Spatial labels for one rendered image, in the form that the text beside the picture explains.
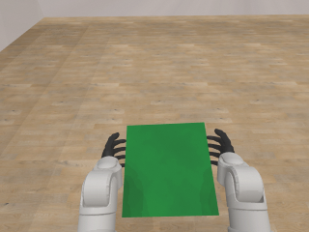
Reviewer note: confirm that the robot right forearm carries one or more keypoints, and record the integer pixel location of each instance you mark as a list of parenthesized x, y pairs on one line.
[(245, 194)]

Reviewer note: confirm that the carton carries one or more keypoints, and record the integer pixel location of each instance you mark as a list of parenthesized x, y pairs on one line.
[(168, 172)]

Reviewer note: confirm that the left robot hand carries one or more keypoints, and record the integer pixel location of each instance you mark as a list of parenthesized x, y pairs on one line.
[(109, 150)]

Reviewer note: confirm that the right robot hand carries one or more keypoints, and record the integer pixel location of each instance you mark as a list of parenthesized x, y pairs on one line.
[(224, 147)]

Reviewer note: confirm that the robot left forearm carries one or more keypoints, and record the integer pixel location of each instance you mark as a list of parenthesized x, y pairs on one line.
[(99, 197)]

